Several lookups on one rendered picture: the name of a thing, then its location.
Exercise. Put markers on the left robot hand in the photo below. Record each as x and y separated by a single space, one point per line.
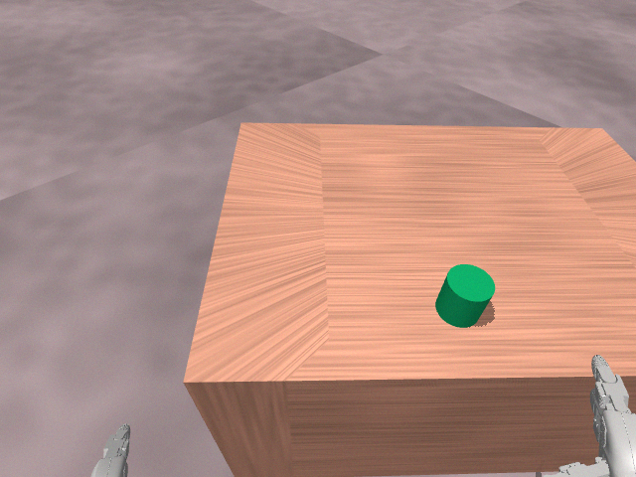
115 454

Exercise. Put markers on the right robot hand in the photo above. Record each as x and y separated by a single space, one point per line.
614 426

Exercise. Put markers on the can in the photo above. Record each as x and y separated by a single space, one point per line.
465 293

